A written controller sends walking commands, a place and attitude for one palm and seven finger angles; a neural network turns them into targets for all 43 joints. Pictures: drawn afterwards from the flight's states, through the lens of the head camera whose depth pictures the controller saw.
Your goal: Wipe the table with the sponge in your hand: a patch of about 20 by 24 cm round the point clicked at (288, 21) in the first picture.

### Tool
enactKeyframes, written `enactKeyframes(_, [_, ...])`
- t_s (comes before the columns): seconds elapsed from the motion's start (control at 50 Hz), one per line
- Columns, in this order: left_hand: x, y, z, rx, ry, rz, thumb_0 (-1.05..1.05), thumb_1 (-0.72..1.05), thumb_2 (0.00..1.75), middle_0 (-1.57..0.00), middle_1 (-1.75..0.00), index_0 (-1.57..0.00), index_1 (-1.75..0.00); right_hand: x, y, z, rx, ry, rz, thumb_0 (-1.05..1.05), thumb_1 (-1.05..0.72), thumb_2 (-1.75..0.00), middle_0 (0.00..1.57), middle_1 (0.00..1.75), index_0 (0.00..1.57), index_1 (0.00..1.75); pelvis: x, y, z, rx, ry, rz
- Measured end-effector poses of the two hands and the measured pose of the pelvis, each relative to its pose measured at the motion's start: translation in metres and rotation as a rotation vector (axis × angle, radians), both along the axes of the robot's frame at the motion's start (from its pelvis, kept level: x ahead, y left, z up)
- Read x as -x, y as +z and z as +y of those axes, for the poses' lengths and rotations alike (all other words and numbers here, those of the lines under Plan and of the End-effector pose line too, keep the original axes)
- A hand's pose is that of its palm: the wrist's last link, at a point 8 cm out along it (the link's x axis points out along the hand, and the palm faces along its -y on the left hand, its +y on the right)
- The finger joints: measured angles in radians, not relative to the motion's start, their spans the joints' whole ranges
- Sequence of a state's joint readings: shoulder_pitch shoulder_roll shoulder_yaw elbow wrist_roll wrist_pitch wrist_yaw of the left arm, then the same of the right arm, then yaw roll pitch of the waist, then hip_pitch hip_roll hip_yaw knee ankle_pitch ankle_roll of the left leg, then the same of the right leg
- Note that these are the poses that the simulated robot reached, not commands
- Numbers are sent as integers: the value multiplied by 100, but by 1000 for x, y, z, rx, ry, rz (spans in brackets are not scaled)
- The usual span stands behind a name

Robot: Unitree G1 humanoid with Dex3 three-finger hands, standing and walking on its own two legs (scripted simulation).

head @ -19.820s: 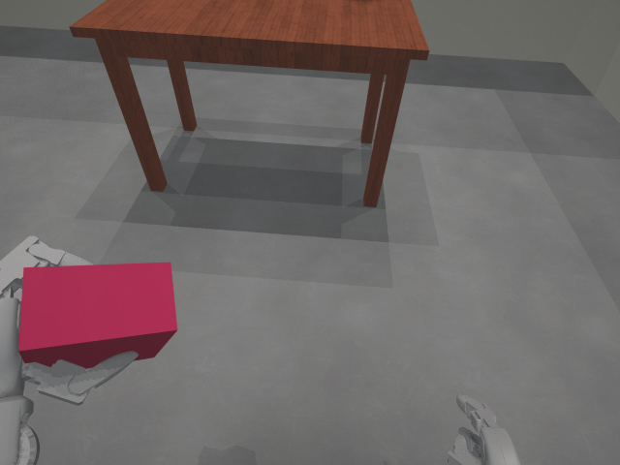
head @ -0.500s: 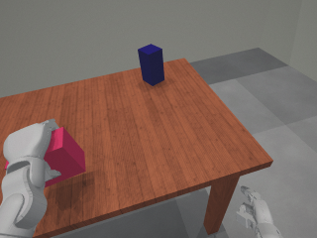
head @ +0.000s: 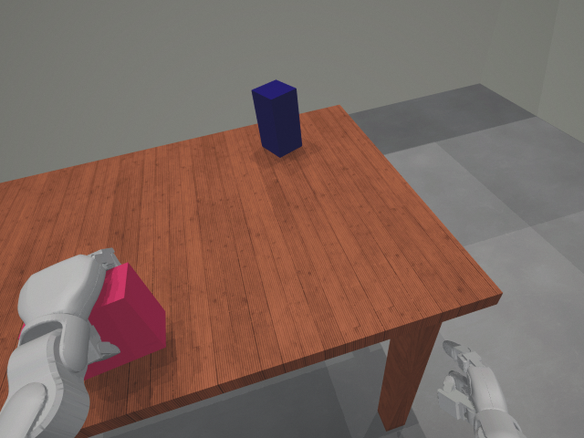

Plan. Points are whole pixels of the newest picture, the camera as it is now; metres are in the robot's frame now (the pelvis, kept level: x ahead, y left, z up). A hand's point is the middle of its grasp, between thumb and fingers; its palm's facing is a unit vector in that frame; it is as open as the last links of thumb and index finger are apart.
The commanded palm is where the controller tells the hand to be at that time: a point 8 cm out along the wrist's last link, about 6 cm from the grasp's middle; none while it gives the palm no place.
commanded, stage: lower the sponge onto the table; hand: left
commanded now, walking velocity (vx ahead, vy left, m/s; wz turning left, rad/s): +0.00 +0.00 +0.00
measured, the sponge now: (109, 330) +0.21 +0.30 +0.06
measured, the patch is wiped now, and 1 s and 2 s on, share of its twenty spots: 0.00 0.00 0.15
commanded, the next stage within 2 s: wipe forward along the first lane in 1.62 s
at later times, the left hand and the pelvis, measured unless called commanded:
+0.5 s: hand (97, 325) +0.21 +0.30 +0.09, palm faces -0.05 -0.13 -0.99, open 10.5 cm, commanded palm +0.19 +0.29 +0.18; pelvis +0.00 +0.01 +0.00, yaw +0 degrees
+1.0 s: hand (109, 323) +0.21 +0.29 +0.08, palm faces -0.03 -0.11 -0.99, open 10.5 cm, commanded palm +0.19 +0.29 +0.16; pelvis +0.00 +0.01 +0.00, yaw +0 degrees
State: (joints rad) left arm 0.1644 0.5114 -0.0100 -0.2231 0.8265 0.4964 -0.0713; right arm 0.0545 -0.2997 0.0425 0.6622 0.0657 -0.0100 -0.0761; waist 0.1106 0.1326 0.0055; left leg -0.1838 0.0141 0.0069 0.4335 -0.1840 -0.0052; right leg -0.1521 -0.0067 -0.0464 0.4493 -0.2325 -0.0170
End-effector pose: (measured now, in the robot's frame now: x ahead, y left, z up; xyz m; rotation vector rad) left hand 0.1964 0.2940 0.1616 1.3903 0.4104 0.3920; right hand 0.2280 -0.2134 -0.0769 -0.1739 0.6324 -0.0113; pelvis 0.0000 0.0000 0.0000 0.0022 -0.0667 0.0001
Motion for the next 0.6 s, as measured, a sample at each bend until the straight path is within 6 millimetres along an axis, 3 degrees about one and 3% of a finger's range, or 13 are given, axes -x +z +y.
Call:
enactKeyframes(0.08, [0,-18,-22,-10,-139,67,0,-53,102,-70,-126,-73,-126,1,0,2,34,5,-8,1,-91,-90,20,30,23,34,0,-1,1,1,5,-2])
enactKeyframes(0.14, [-4,-7,-29,-67,-216,2,0,-53,102,-70,-126,-73,-126,1,1,4,47,2,-6,1,-91,-90,20,30,22,33,-1,0,0,2,-1,-9])
enactKeyframes(0.24, [-12,25,-10,-114,-136,-162,0,-53,102,-70,-126,-73,-126,2,1,7,14,-15,1,1,-91,-90,20,30,20,32,-3,1,1,3,-13,-16])
enactKeyframes(0.3, [-13,34,5,-87,-40,-186,0,-53,102,-70,-126,-73,-126,1,1,6,-4,-18,6,1,-91,-90,20,30,20,32,-3,1,2,1,-15,-10])
enactKeyframes(0.38, [-5,21,11,-28,6,-104,0,-53,102,-70,-126,-73,-126,1,1,5,-11,-17,10,1,-91,-90,20,30,21,32,-3,1,5,0,-11,1])
enactKeyframes(0.5, [7,-16,-1,-6,-77,60,0,-53,102,-70,-126,-73,-126,1,2,5,39,-3,7,1,-91,-90,20,30,22,33,-1,0,8,2,0,-1])
enactKeyframes(0.6, [5,-7,-10,-60,-173,-24,0,-53,102,-70,-126,-73,-126,2,2,8,62,-8,5,1,-91,-90,20,30,20,32,-1,0,9,6,4,-12])
